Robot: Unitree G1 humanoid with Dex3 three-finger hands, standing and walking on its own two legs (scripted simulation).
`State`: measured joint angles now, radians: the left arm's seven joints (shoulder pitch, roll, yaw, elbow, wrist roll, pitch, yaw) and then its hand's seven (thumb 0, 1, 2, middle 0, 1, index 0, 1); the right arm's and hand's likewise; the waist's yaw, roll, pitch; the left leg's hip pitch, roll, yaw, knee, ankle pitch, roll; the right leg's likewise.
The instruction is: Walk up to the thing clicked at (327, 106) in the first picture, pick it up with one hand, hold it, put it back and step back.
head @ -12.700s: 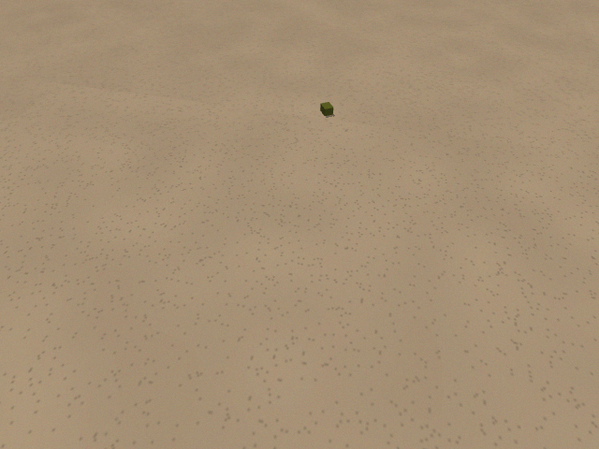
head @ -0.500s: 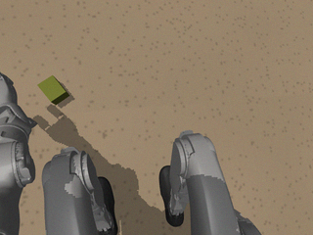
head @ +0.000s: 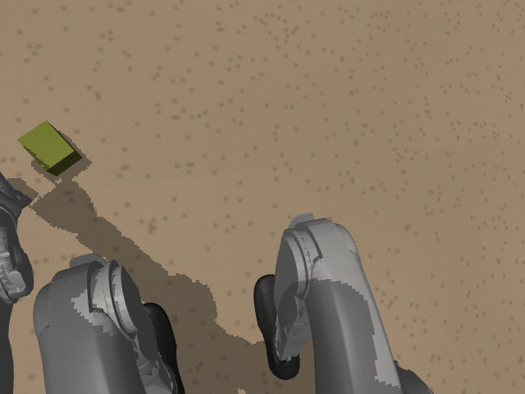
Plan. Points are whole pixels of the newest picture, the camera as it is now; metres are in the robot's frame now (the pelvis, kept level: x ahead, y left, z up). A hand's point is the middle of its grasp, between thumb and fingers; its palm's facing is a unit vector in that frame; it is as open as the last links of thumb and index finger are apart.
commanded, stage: rise first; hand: left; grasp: from above
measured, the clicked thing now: (51, 149) +0.51 +0.30 -0.29
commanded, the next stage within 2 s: none
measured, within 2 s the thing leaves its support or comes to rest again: neither
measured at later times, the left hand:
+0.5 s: hand out of the picture +0.45 +0.34 -0.19, palm faces -0.31 -0.31 -0.90, open 13.8 cm
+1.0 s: hand out of the picture +0.47 +0.33 -0.19, palm faces -0.31 -0.30 -0.90, open 13.8 cm
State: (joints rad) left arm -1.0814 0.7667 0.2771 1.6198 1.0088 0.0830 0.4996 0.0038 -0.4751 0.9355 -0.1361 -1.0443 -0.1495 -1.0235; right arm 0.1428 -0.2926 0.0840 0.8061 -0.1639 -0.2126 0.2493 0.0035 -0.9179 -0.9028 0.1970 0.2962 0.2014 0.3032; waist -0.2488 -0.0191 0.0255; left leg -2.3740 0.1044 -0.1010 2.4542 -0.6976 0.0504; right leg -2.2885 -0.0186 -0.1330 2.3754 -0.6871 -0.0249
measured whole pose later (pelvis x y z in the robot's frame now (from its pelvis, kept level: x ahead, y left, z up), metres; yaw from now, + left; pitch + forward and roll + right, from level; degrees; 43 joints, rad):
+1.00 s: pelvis +0.00 +0.00 +0.00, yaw -3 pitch +33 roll -10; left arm -1.16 0.87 0.26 1.68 1.00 0.13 0.49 0.00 -0.51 0.95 -0.13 -1.07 -0.14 -1.06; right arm 0.18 -0.33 0.17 0.77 -0.17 -0.27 0.30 0.00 -0.93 -0.91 0.20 0.30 0.20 0.30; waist -0.32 -0.03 0.07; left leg -2.39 0.11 -0.15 2.48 -0.70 0.05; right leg -2.28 0.00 -0.17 2.37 -0.67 -0.02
